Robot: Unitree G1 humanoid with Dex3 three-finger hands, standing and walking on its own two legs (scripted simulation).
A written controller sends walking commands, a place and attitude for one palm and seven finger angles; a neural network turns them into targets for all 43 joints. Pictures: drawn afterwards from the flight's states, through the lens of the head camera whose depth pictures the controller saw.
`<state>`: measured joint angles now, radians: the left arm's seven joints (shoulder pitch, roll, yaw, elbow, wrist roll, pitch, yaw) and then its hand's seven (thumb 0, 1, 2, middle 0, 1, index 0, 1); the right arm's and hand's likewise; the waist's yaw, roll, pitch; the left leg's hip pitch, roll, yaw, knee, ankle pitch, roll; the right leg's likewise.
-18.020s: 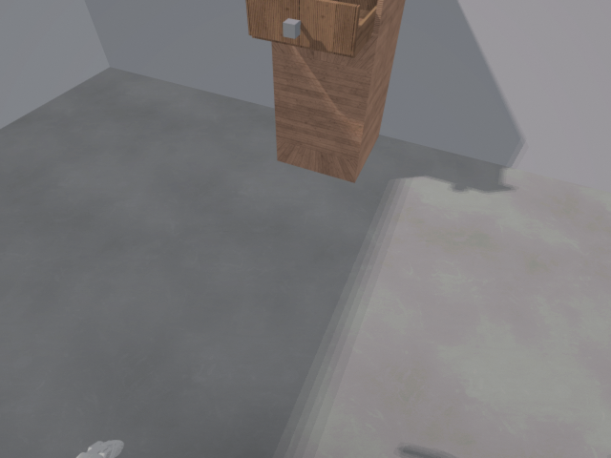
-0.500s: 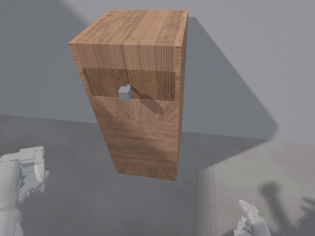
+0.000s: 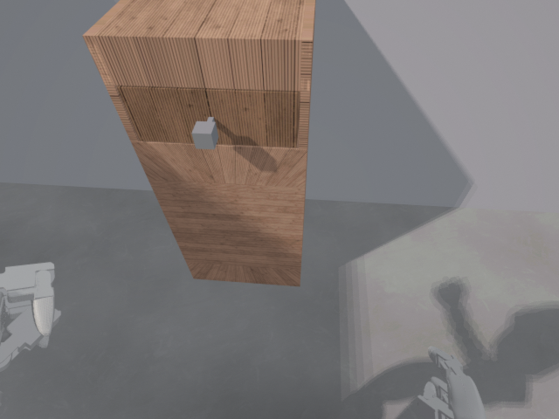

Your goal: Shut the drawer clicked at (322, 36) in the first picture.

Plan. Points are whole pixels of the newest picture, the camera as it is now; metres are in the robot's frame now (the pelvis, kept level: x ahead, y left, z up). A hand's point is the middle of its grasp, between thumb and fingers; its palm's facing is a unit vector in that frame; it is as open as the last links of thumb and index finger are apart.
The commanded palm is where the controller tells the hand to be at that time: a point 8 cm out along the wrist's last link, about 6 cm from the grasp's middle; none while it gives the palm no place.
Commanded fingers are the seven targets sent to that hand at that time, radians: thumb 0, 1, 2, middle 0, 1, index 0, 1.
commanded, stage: step back with the hand held close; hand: left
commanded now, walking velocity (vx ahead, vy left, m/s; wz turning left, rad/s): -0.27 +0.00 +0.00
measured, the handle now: (207, 129) +0.67 +0.21 +0.02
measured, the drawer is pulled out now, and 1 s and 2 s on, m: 0.00 0.00 0.00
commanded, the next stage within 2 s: stop stepping back and stand still in 0.98 s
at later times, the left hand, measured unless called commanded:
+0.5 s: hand (7, 373) +0.13 +0.25 +0.16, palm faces +0.39 -0.78 -0.49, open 3.2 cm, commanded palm +0.06 +0.29 +0.18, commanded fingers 0.00 0.90 0.90 -1.40 -1.60 -1.40 -1.60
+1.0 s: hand out of the picture +0.03 +0.23 +0.16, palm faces +0.35 -0.80 -0.49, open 3.2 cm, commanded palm -0.05 +0.26 +0.18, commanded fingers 0.00 0.90 0.90 -1.40 -1.60 -1.40 -1.60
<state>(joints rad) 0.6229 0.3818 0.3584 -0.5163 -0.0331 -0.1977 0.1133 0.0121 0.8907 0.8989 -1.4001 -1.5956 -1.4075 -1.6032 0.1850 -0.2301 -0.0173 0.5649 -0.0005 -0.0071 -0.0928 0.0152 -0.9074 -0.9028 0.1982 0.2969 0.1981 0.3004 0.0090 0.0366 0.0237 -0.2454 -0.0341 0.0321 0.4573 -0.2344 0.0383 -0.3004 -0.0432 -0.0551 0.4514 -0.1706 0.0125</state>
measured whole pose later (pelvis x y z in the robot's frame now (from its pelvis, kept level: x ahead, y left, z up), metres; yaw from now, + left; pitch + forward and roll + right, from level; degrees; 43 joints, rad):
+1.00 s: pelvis -0.17 -0.02 +0.00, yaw +2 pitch +4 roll +1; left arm 0.59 0.43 0.38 -0.57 -0.03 -0.23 0.12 0.01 0.89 0.90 -1.40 -1.60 -1.41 -1.60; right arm 0.14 -0.21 -0.02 0.57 -0.01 -0.04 -0.09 0.01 -0.91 -0.90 0.20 0.30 0.20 0.30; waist 0.00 -0.05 0.00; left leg -0.36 -0.04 0.00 0.47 -0.17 0.03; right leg -0.41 0.04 0.03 0.65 -0.32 0.00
